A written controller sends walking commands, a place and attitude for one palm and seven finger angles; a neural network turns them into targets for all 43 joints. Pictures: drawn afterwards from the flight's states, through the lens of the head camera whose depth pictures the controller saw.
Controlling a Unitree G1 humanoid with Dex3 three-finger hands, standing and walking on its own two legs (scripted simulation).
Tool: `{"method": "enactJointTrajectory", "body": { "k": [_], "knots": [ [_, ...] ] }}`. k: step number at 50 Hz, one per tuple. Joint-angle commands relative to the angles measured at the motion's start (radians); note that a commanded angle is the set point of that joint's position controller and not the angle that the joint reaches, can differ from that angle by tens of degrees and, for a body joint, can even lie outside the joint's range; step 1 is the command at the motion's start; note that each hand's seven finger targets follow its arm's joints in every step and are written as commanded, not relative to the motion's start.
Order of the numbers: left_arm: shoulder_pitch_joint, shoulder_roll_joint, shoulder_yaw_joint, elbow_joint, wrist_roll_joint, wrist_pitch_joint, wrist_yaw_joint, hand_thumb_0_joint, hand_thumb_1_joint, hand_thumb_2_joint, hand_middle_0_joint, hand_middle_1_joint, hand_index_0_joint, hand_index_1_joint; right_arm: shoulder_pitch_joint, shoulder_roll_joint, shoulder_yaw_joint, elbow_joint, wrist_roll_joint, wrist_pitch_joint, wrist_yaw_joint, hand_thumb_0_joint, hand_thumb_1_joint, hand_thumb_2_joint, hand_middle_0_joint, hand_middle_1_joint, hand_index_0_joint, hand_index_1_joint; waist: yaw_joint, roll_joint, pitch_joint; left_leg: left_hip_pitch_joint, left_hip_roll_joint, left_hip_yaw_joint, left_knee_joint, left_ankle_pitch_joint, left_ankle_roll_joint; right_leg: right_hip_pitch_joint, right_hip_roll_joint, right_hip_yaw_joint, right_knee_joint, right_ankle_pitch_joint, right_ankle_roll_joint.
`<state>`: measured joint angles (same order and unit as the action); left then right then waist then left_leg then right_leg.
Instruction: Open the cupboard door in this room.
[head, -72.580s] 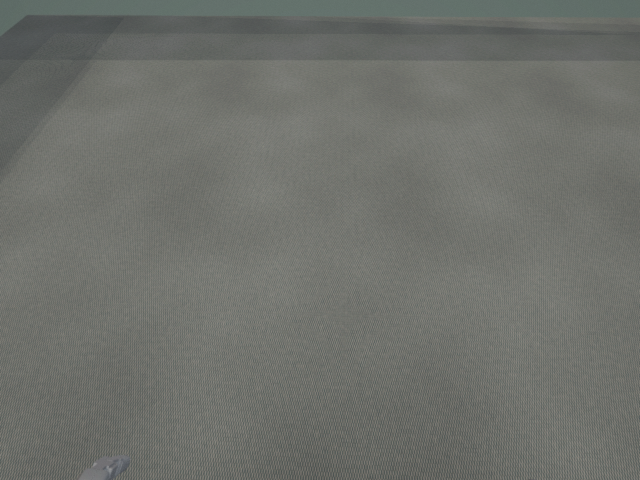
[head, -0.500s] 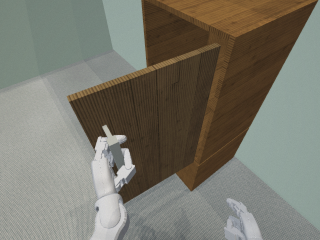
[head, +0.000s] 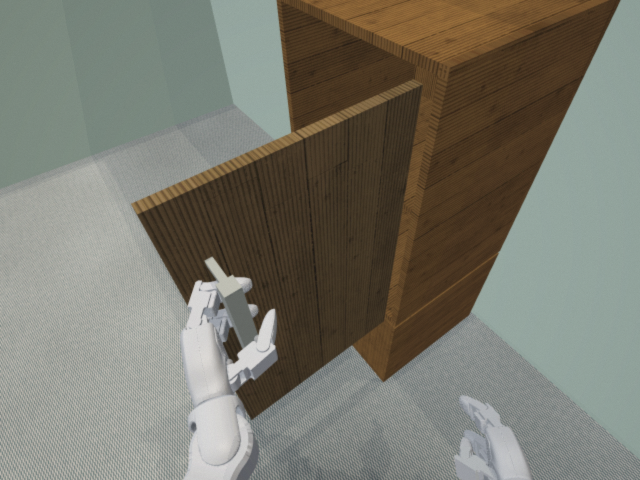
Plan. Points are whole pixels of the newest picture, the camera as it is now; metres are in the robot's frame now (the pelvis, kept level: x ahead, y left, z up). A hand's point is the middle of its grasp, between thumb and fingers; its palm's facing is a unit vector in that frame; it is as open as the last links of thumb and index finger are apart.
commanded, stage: open thumb and fingers to let go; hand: left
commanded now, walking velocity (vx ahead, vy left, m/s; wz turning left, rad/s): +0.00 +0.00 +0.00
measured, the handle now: (233, 309) +0.31 +0.13 +0.07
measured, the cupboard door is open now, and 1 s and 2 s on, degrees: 91 91 91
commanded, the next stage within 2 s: slide the hand sideways off the handle in 0.56 s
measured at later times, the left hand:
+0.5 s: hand (253, 343) +0.26 +0.09 +0.08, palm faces +0.34 -0.94 -0.01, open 14.9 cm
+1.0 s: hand (244, 370) +0.23 +0.10 +0.08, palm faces -0.11 -0.99 +0.02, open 16.4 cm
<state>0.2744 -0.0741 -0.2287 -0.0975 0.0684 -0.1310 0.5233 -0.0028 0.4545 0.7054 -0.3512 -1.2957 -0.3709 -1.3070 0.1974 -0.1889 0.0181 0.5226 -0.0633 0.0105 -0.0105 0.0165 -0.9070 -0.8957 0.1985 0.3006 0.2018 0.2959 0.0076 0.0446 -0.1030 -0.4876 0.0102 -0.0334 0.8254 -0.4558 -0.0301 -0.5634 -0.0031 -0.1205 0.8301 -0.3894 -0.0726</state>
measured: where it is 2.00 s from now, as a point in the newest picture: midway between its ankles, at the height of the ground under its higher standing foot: outside the picture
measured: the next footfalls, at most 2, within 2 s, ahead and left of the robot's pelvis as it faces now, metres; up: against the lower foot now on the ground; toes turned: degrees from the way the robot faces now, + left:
none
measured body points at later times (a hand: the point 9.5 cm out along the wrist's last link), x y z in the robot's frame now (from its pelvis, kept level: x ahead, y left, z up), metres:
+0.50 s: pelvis -0.02 +0.02 +0.00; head +0.00 +0.00 +0.45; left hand +0.23 +0.14 +0.08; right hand +0.16 -0.20 -0.09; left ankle -0.02 +0.14 -0.70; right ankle +0.02 -0.07 -0.70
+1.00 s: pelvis -0.02 +0.04 -0.01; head +0.01 +0.02 +0.44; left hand +0.23 +0.15 +0.08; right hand +0.16 -0.18 -0.09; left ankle -0.02 +0.14 -0.70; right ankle +0.02 -0.07 -0.70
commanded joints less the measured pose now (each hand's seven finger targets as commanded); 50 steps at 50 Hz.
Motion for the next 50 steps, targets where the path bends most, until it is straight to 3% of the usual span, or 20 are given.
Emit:
{"method": "enactJointTrajectory", "body": {
  "k": [1, 7, 9, 18, 22, 27, 32, 33, 34, 35, 36, 37, 39, 41, 43, 45, 46, 48, 50],
  "knots": [
    [-0.151, -0.037, -0.014, -0.227, 0.029, -0.089, -0.005, 0.000, -0.080, 0.480, -0.330, -1.245, -0.330, -1.245, -0.094, -0.075, -0.031, -0.157, -0.001, -0.067, -0.008, 0.000, -0.900, -0.900, 0.200, 0.300, 0.200, 0.300, -0.008, -0.125, -0.165, -0.049, -0.042, 0.018, -0.058, 0.172, 0.045, 0.217, -0.055, 0.166, -0.197, 0.190, 0.061],
    [-0.149, -0.048, -0.015, -0.215, 0.019, -0.100, -0.005, 0.000, -0.500, 0.300, -0.300, -1.200, -0.300, -1.200, -0.102, -0.073, -0.032, -0.161, 0.002, -0.078, -0.008, 0.000, -0.900, -0.900, 0.200, 0.300, 0.200, 0.300, 0.000, -0.130, -0.164, -0.055, -0.042, 0.021, -0.066, 0.156, 0.045, 0.212, -0.052, 0.157, -0.196, 0.144, 0.057],
    [-0.139, -0.056, -0.018, -0.216, 0.020, -0.102, -0.001, 0.000, -0.500, 0.300, -0.300, -1.200, -0.300, -1.200, -0.099, -0.074, -0.033, -0.164, 0.002, -0.080, -0.006, 0.000, -0.900, -0.900, 0.200, 0.300, 0.200, 0.300, 0.001, -0.127, -0.169, -0.053, -0.043, 0.024, -0.068, 0.158, 0.045, 0.209, -0.047, 0.150, -0.191, 0.140, 0.055],
    [-0.209, -0.069, -0.032, -0.195, 0.024, -0.096, 0.024, 0.000, -0.500, 0.300, -0.225, -0.750, -0.225, -0.750, -0.102, -0.078, -0.032, -0.158, 0.002, -0.086, -0.004, 0.000, -0.900, -0.900, 0.200, 0.300, 0.200, 0.300, -0.005, -0.138, -0.149, -0.049, -0.040, 0.018, -0.073, 0.139, 0.047, 0.161, -0.035, 0.120, -0.179, 0.077, 0.048],
    [-0.238, -0.081, -0.046, -0.173, 0.028, -0.085, 0.022, 0.000, -0.500, 0.300, -0.192, -0.550, -0.192, -0.550, -0.106, -0.081, -0.028, -0.157, 0.002, -0.082, -0.004, 0.000, -0.900, -0.900, 0.200, 0.300, 0.200, 0.300, -0.007, -0.113, -0.131, -0.050, -0.039, 0.014, -0.081, 0.125, 0.047, 0.139, -0.031, 0.110, -0.175, 0.048, 0.043],
    [-0.273, -0.095, -0.053, -0.156, 0.031, -0.070, 0.035, 0.000, -0.500, 0.300, -0.150, -0.300, -0.150, -0.300, -0.109, -0.082, -0.027, -0.156, 0.004, -0.075, -0.004, 0.000, -0.900, -0.900, 0.200, 0.300, 0.200, 0.300, -0.005, -0.108, -0.153, -0.043, -0.035, 0.009, -0.086, 0.135, 0.045, 0.134, -0.023, 0.088, -0.151, 0.062, 0.040],
    [-0.241, -0.106, -0.047, -0.142, 0.021, -0.046, 0.043, 0.000, -0.500, 0.300, -0.150, -0.300, -0.150, -0.300, -0.116, -0.078, -0.026, -0.161, 0.008, -0.059, -0.001, 0.000, -0.900, -0.900, 0.200, 0.300, 0.200, 0.300, 0.009, -0.119, -0.171, -0.037, -0.034, 0.011, -0.093, 0.164, 0.042, 0.157, -0.016, 0.078, -0.143, 0.105, 0.037],
    [-0.264, -0.112, -0.055, -0.147, 0.022, -0.043, 0.043, 0.000, -0.500, 0.300, -0.150, -0.300, -0.150, -0.300, -0.117, -0.078, -0.024, -0.161, 0.009, -0.057, 0.000, 0.000, -0.900, -0.900, 0.200, 0.300, 0.200, 0.300, 0.001, -0.116, -0.153, -0.037, -0.032, 0.010, -0.095, 0.159, 0.041, 0.146, -0.016, 0.075, -0.143, 0.099, 0.038],
    [-0.300, -0.001, -0.232, -0.158, 0.121, -0.088, -0.156, 0.000, -0.500, 0.300, -0.150, -0.300, -0.150, -0.300, -0.048, -0.118, -0.021, -0.125, 0.014, -0.064, 0.006, 0.000, -0.900, -0.900, 0.200, 0.300, 0.200, 0.300, -0.083, -0.161, -0.102, -0.028, -0.029, 0.011, -0.076, 0.165, 0.059, 0.097, -0.024, 0.107, -0.124, 0.171, 0.042],
    [-0.320, 0.066, -0.150, -0.195, 0.082, -0.126, -0.264, 0.000, -0.500, 0.300, -0.150, -0.300, -0.150, -0.300, -0.040, -0.113, -0.029, -0.156, 0.022, -0.070, -0.002, 0.000, -0.900, -0.900, 0.200, 0.300, 0.200, 0.300, -0.052, -0.129, -0.146, -0.043, -0.032, 0.013, -0.073, 0.167, 0.066, 0.131, -0.027, 0.105, -0.110, 0.202, 0.038],
    [-0.325, 0.099, -0.141, -0.222, 0.061, -0.148, -0.344, 0.000, -0.500, 0.300, -0.150, -0.300, -0.150, -0.300, -0.042, -0.119, -0.029, -0.163, 0.026, -0.076, -0.010, 0.000, -0.900, -0.900, 0.200, 0.300, 0.200, 0.300, -0.049, -0.081, -0.169, -0.032, -0.032, 0.016, -0.066, 0.175, 0.067, 0.147, -0.031, 0.116, -0.100, 0.224, 0.035],
    [-0.321, 0.106, -0.139, -0.247, 0.035, -0.164, -0.417, 0.000, -0.500, 0.300, -0.150, -0.300, -0.150, -0.300, -0.036, -0.115, -0.026, -0.176, 0.032, -0.088, -0.013, 0.000, -0.900, -0.900, 0.200, 0.300, 0.200, 0.300, -0.040, -0.050, -0.195, -0.023, -0.034, 0.014, -0.068, 0.178, 0.065, 0.153, -0.031, 0.114, -0.091, 0.227, 0.034],
    [-0.285, 0.088, -0.151, -0.242, -0.043, -0.169, -0.543, 0.000, -0.500, 0.300, -0.150, -0.300, -0.150, -0.300, -0.029, -0.117, -0.019, -0.195, 0.053, -0.116, -0.018, 0.000, -0.900, -0.900, 0.200, 0.300, 0.200, 0.300, -0.052, -0.049, -0.168, -0.018, -0.032, 0.006, -0.073, 0.153, 0.063, 0.132, -0.025, 0.105, -0.098, 0.191, 0.035],
    [-0.269, 0.045, -0.138, -0.263, -0.129, -0.148, -0.580, 0.000, -0.500, 0.300, -0.150, -0.300, -0.150, -0.300, -0.044, -0.113, -0.011, -0.222, 0.072, -0.145, -0.023, 0.000, -0.900, -0.900, 0.200, 0.300, 0.200, 0.300, -0.046, -0.053, -0.138, -0.023, -0.033, -0.009, -0.086, 0.112, 0.057, 0.109, -0.016, 0.086, -0.105, 0.120, 0.035],
    [-0.189, 0.064, -0.071, -0.249, -0.167, -0.124, -0.555, 0.000, -0.500, 0.300, -0.150, -0.300, -0.150, -0.300, -0.037, -0.120, -0.012, -0.231, 0.076, -0.161, -0.027, 0.000, -0.900, -0.900, 0.200, 0.300, 0.200, 0.300, -0.029, -0.117, -0.115, -0.049, -0.030, -0.017, -0.095, 0.072, 0.050, 0.094, -0.011, 0.073, -0.114, 0.053, 0.044],
    [-0.167, 0.076, -0.044, -0.273, -0.154, -0.111, -0.516, 0.000, -0.500, 0.300, -0.150, -0.300, -0.150, -0.300, -0.034, -0.124, -0.014, -0.239, 0.074, -0.170, -0.024, 0.000, -0.900, -0.900, 0.200, 0.300, 0.200, 0.300, -0.021, -0.123, -0.112, -0.055, -0.031, -0.018, -0.099, 0.072, 0.048, 0.087, -0.011, 0.066, -0.104, 0.040, 0.045],
    [-0.132, 0.090, -0.032, -0.284, -0.144, -0.107, -0.497, 0.000, -0.500, 0.300, -0.150, -0.300, -0.150, -0.300, -0.034, -0.124, -0.013, -0.243, 0.071, -0.173, -0.020, 0.000, -0.900, -0.900, 0.200, 0.300, 0.200, 0.300, -0.006, -0.080, -0.121, -0.056, -0.034, -0.016, -0.100, 0.089, 0.046, 0.093, -0.012, 0.066, -0.092, 0.053, 0.040],
    [-0.053, 0.128, 0.008, -0.297, -0.119, -0.102, -0.468, 0.000, -0.500, 0.300, -0.150, -0.300, -0.150, -0.300, -0.014, -0.125, -0.018, -0.250, 0.065, -0.170, -0.013, 0.000, -0.900, -0.900, 0.200, 0.300, 0.200, 0.300, 0.004, -0.114, -0.152, -0.055, -0.029, -0.009, -0.091, 0.133, 0.045, 0.109, -0.011, 0.064, -0.073, 0.105, 0.039],
    [-0.027, 0.126, -0.001, -0.342, -0.102, -0.105, -0.460, 0.000, -0.500, 0.300, -0.150, -0.300, -0.150, -0.300, -0.006, -0.122, -0.018, -0.262, 0.061, -0.168, -0.006, 0.000, -0.900, -0.900, 0.200, 0.300, 0.200, 0.300, 0.002, -0.094, -0.153, -0.061, -0.029, -0.002, -0.081, 0.155, 0.045, 0.108, -0.012, 0.066, -0.060, 0.136, 0.038]
  ]
}}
